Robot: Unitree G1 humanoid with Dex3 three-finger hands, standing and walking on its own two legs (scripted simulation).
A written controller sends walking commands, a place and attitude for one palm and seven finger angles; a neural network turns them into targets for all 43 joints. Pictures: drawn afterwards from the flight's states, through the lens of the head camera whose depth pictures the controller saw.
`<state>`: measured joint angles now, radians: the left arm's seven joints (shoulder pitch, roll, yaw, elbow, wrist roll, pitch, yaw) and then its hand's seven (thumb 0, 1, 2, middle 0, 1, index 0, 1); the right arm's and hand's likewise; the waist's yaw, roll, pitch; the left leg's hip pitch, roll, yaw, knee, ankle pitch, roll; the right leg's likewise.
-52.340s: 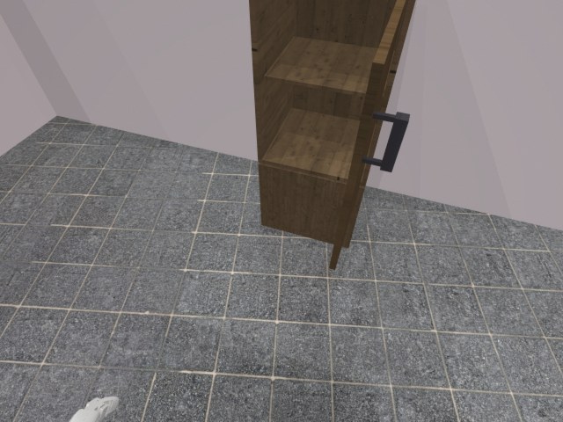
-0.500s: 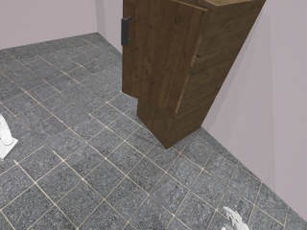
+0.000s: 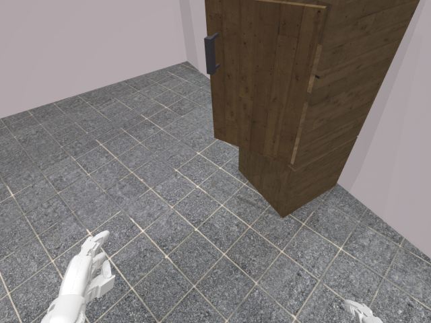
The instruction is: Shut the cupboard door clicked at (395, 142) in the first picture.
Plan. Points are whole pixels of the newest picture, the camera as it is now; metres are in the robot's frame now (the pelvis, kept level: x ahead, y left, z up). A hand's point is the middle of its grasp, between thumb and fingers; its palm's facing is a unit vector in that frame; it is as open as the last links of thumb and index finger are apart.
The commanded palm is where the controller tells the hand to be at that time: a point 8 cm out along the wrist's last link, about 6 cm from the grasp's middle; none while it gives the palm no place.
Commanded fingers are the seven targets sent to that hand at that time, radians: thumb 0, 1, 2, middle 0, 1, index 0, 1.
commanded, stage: let the arm hang, fingers relaxed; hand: left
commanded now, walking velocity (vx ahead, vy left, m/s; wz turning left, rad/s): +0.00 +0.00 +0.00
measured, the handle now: (213, 53) +0.93 +0.04 +0.09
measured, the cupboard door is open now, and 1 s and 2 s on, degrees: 27 27 27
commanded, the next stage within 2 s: look to check the result in 0.96 s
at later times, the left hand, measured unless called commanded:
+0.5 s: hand out of the picture -0.01 +0.22 -0.15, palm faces -0.01 -0.98 -0.22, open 7.3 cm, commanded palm none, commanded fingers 0.00 0.90 0.90 -0.20 -0.30 -0.20 -0.30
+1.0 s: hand out of the picture -0.02 +0.20 -0.15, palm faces -0.04 -0.99 -0.16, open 7.4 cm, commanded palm none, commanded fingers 0.00 0.90 0.90 -0.20 -0.30 -0.20 -0.30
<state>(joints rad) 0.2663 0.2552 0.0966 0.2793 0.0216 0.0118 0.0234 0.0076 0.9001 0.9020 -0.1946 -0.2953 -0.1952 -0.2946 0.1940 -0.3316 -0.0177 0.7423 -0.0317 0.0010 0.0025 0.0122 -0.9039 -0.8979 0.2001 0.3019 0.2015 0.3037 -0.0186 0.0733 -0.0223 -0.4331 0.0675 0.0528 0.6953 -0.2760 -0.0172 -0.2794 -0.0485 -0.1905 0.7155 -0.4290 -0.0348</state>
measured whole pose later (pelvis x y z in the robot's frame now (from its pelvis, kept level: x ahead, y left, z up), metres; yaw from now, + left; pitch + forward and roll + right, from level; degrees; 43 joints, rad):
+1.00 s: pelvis +0.01 +0.05 +0.03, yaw -4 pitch -2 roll +0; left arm 0.35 0.11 0.00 1.16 0.02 0.00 0.03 0.01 0.90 0.90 -0.20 -0.30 -0.20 -0.29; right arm 0.34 -0.11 -0.01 1.14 -0.02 0.02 -0.03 0.01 -0.91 -0.90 0.20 0.30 0.20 0.30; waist -0.01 0.00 0.02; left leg -0.22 0.02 0.14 0.40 -0.15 0.04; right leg -0.11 -0.07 -0.10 0.42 -0.27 0.03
